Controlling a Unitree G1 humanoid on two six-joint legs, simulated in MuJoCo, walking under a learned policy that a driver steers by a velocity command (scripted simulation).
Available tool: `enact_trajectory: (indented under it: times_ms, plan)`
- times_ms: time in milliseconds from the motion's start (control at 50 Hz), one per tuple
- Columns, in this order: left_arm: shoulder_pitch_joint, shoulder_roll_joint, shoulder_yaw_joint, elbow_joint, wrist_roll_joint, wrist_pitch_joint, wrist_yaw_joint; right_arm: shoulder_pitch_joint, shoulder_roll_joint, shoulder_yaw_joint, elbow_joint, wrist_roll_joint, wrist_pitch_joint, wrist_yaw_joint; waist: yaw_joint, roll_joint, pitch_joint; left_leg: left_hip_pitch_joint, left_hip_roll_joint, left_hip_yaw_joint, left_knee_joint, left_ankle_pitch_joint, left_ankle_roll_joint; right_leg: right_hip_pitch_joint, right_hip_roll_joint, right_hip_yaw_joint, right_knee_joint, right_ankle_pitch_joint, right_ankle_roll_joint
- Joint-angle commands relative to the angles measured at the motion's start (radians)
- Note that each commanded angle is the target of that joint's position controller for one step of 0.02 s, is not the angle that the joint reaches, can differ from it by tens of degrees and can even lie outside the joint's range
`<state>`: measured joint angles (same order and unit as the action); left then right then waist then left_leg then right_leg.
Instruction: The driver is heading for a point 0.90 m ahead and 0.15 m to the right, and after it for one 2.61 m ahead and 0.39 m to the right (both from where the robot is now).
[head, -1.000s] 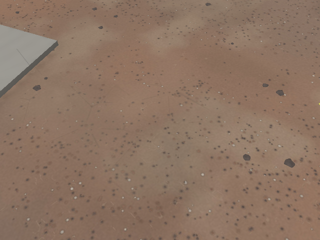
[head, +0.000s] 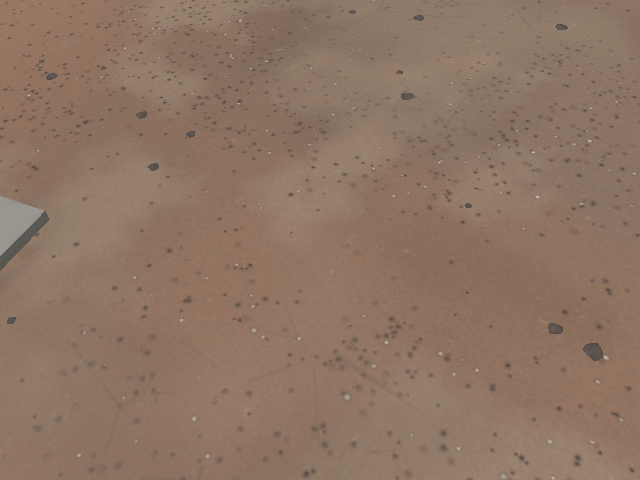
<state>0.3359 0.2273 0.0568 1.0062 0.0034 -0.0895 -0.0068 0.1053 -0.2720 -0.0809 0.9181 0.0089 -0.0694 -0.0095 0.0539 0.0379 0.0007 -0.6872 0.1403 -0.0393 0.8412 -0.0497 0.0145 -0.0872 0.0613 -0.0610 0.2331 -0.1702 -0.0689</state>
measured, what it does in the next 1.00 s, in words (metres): walks ahead, turning right: left foot, then right foot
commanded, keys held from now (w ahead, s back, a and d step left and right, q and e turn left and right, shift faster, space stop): w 0.42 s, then w+e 0.58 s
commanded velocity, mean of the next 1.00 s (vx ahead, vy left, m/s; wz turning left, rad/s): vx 0.50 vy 0.00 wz -0.22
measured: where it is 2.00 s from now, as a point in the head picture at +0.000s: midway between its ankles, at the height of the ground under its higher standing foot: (441, 262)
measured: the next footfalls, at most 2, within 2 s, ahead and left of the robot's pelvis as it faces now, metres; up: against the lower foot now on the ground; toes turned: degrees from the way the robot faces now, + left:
left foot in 0.24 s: +0.33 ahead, +0.16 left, +0.00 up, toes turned +3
right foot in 0.80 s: +0.63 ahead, -0.09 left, +0.00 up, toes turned -12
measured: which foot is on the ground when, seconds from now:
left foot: up 0.00-0.22, down 0.24-0.82, up 0.84-1.00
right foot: down 0.00-0.26, up 0.28-0.78, down 0.80-1.00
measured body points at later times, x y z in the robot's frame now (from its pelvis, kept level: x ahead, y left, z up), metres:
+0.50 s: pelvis +0.29 +0.07 +0.00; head +0.31 +0.08 +0.45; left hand +0.41 +0.34 -0.13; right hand +0.32 -0.19 -0.14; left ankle +0.29 +0.15 -0.75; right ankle +0.38 -0.10 -0.67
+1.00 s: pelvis +0.58 -0.01 -0.01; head +0.61 -0.03 +0.44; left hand +0.72 +0.23 -0.13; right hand +0.65 -0.31 -0.12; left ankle +0.64 +0.16 -0.67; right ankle +0.59 -0.08 -0.75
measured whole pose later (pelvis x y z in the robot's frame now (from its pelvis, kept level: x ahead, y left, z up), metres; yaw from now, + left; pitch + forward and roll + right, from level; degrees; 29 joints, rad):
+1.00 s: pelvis +0.58 -0.01 -0.01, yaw -16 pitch +2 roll +0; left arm 0.26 0.25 0.08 0.84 -0.01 -0.06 -0.02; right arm 0.13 -0.28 -0.06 0.85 0.00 -0.12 -0.01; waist 0.02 0.02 0.04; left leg -0.57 0.10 -0.05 1.08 -0.32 -0.01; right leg -0.26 0.11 0.03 0.39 -0.15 -0.11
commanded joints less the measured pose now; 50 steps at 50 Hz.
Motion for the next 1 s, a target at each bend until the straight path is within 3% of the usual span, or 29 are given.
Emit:
enact_trajectory:
  times_ms: [20,100,160,200,220,240,260,280,300,320,340,360,400,440,500,580,700,760,780,800,820,840,860,880,900,920,940,1000]
  plan:
    - [-0.014,0.159,0.027,-0.048,-0.008,-0.012,0.013,-0.074,-0.027,0.001,-0.06,0.001,-0.01,0.01,-0.014,-0.096,0.051,0.019,-0.018,0.025,-0.154,0.15,-0.008,-0.043,-0.245,0.125,-0.131,0.191,-0.124]
    - [0.064,0.167,0.03,-0.011,-0.016,0.002,0.016,-0.188,-0.024,0.014,-0.099,0.01,-0.016,0.029,0.024,-0.091,0.088,0.005,-0.045,0.041,-0.273,0.143,0.002,0.068,-0.279,0.114,-0.102,0.192,-0.123]
    - [0.077,0.181,0.04,0.005,-0.02,0.018,0.021,-0.215,-0.043,0.014,-0.125,0.014,-0.026,0.048,0.011,-0.103,0.091,0.01,-0.058,0.039,-0.323,0.049,0.033,0.167,-0.328,0.123,-0.036,0.282,-0.11]
    - [0.044,0.199,0.046,-0.001,-0.021,0.027,0.024,-0.132,-0.082,-0.001,-0.11,0.013,-0.031,0.051,-0.046,-0.131,0.035,0.156,-0.101,0.072,-0.34,-0.02,0.063,0.188,-0.328,0.112,0.06,0.516,-0.087]
    - [0.019,0.194,0.044,-0.007,-0.023,0.032,0.024,-0.007,-0.114,-0.02,-0.073,0.009,-0.031,0.048,-0.115,-0.131,-0.038,0.331,-0.136,0.103,-0.358,-0.012,0.086,0.164,-0.292,0.078,0.2,0.664,-0.066]
    - [0.015,0.165,0.032,-0.02,-0.016,0.034,0.025,0.176,-0.169,-0.045,-0.019,0.003,-0.03,0.04,-0.185,-0.1,-0.16,0.613,-0.096,0.057,-0.324,0.016,0.125,0.033,-0.237,0.041,0.425,0.608,-0.034]
    - [0.111,0.073,0.003,-0.041,0.0,0.021,0.017,0.323,-0.269,-0.068,0.007,-0.016,-0.026,0.031,-0.169,0.102,-0.327,1.021,0.165,-0.338,-0.33,-0.044,0.261,-0.338,-0.105,0.001,0.819,0.204,0.03]
    - [0.124,0.043,-0.01,-0.029,-0.011,-0.005,0.008,0.342,-0.229,-0.052,0.019,-0.001,-0.021,0.034,-0.162,0.236,-0.417,1.129,0.271,-0.695,-0.513,-0.18,0.346,-0.549,0.004,0.111,1.04,-0.396,0.051]
    - [0.034,0.142,0.016,-0.049,-0.04,-0.026,0.002,0.27,-0.166,-0.03,0.008,0.007,-0.023,0.034,-0.167,0.158,-0.287,1.032,0.23,-0.598,-0.537,-0.264,0.29,-0.657,-0.065,0.177,1.126,-0.381,0.028]
    - [-0.05,0.159,0.019,-0.073,-0.053,-0.036,0.003,0.186,-0.126,-0.019,-0.015,0.003,-0.025,0.03,-0.149,0.1,-0.173,0.885,0.194,-0.45,-0.553,-0.234,0.251,-0.679,-0.119,0.148,1.109,-0.295,0.012]
    - [-0.088,0.151,0.022,-0.077,-0.045,-0.034,0.01,0.116,-0.098,-0.009,-0.025,-0.008,-0.028,0.033,-0.116,0.028,-0.088,0.723,0.155,-0.342,-0.59,-0.157,0.23,-0.64,-0.164,0.124,1.04,-0.21,0.012]
    - [-0.086,0.147,0.032,-0.073,-0.031,-0.022,0.017,0.077,-0.066,0.001,-0.029,-0.018,-0.034,0.036,-0.08,0.03,-0.05,0.615,0.119,-0.268,-0.621,-0.097,0.211,-0.577,-0.197,0.13,0.972,-0.157,0.012]
    - [-0.044,0.1,0.029,-0.063,-0.025,0.005,0.019,0.074,-0.059,0.005,-0.02,-0.02,-0.038,0.039,-0.042,0.048,-0.032,0.516,0.094,-0.202,-0.675,-0.059,0.212,-0.497,-0.215,0.128,0.906,-0.118,0.018]
    - [-0.068,0.088,0.029,-0.073,-0.023,0.019,0.021,0.101,-0.093,-0.003,-0.005,-0.018,-0.042,0.029,-0.033,0.034,-0.004,0.495,0.095,-0.146,-0.713,-0.013,0.224,-0.534,-0.223,0.122,0.837,-0.056,0.035]
    - [-0.155,0.092,0.032,-0.1,-0.018,0.025,0.016,0.144,-0.113,-0.008,0.014,-0.023,-0.042,0.009,-0.054,0.016,0.025,0.534,0.09,-0.06,-0.738,0.044,0.204,-0.62,-0.222,0.132,0.692,0.114,0.052]
    - [-0.271,0.072,0.022,-0.139,-0.024,0.019,-0.004,0.176,-0.116,-0.005,0.025,-0.019,-0.042,-0.004,-0.091,0.016,0.053,0.552,0.059,0.075,-0.757,0.068,0.158,-0.578,-0.177,0.096,0.49,0.293,0.044]
    - [-0.402,0.065,0.007,-0.221,-0.025,0.019,-0.04,0.251,-0.133,-0.013,0.058,-0.007,-0.01,-0.01,-0.128,0.003,0.097,0.787,0.133,0.151,-0.669,0.217,0.135,-0.644,-0.142,0.047,0.36,0.187,0.004]
    - [-0.321,0.116,0.031,-0.238,-0.023,0.022,-0.057,0.208,-0.177,-0.026,0.034,0.0,0.013,-0.024,-0.059,0.06,0.016,0.833,0.142,0.198,-0.462,0.701,0.101,-0.475,-0.06,-0.042,0.367,0.024,-0.044]
    - [-0.193,0.154,0.053,-0.211,-0.024,0.023,-0.057,0.189,-0.182,-0.027,0.024,0.0,0.023,-0.029,0.013,0.061,-0.053,0.801,0.12,0.224,-0.29,0.803,0.078,-0.308,-0.017,-0.064,0.338,0.029,-0.07]
    - [-0.025,0.223,0.088,-0.173,-0.025,0.027,-0.045,0.186,-0.174,-0.021,0.008,-0.002,0.024,-0.034,0.09,0.021,-0.144,0.642,0.079,0.237,-0.046,0.689,0.041,-0.03,-0.027,0.012,0.301,0.073,-0.116]
    - [0.085,0.335,0.117,-0.159,-0.026,0.033,-0.024,0.258,-0.076,0.011,-0.034,-0.032,0.002,-0.021,0.06,-0.2,-0.273,0.239,-0.051,0.231,0.339,0.093,-0.023,0.36,-0.279,0.454,0.289,0.044,-0.265]
    - [0.083,0.32,0.101,-0.173,-0.029,0.028,-0.026,0.245,-0.039,0.032,-0.056,-0.018,-0.044,-0.001,0.033,-0.254,-0.386,-0.014,-0.211,0.033,0.557,-0.527,-0.04,0.526,-0.421,0.903,0.093,-0.061,-0.386]
    - [0.071,0.247,0.08,-0.174,-0.019,0.024,-0.022,0.134,-0.115,0.01,-0.081,0.024,-0.079,0.014,0.071,-0.182,-0.303,-0.126,-0.138,-0.064,0.589,-0.474,-0.008,0.486,-0.379,0.777,0.07,-0.069,-0.318]
    - [0.014,0.201,0.069,-0.186,-0.019,0.019,-0.019,0.079,-0.122,0.011,-0.096,0.035,-0.094,0.017,0.054,-0.127,-0.193,-0.14,-0.09,-0.048,0.528,-0.387,0.013,0.351,-0.336,0.625,0.07,-0.018,-0.274]
    - [-0.062,0.171,0.058,-0.205,-0.018,0.016,-0.02,0.066,-0.118,0.006,-0.09,0.016,-0.096,0.01,0.006,-0.045,-0.114,-0.082,-0.051,-0.04,0.427,-0.328,0.011,0.18,-0.294,0.517,0.053,0.069,-0.244]
    - [-0.115,0.141,0.048,-0.224,-0.012,0.015,-0.018,0.068,-0.131,-0.006,-0.087,-0.002,-0.084,0.003,-0.033,-0.041,-0.073,-0.001,-0.024,-0.038,0.348,-0.294,0.002,0.05,-0.263,0.446,0.029,0.144,-0.229]
    - [-0.137,0.135,0.044,-0.238,-0.007,0.015,-0.015,0.081,-0.125,-0.01,-0.091,-0.009,-0.068,0.001,-0.06,-0.054,-0.059,0.058,-0.016,-0.04,0.31,-0.278,-0.009,-0.031,-0.244,0.423,0.005,0.173,-0.23]
    - [-0.115,0.187,0.056,-0.247,-0.013,0.012,0.004,0.056,-0.09,-0.007,-0.117,-0.022,-0.04,-0.006,-0.074,-0.072,-0.026,0.084,-0.026,-0.011,0.143,-0.197,-0.056,-0.146,-0.215,0.352,-0.031,0.246,-0.233]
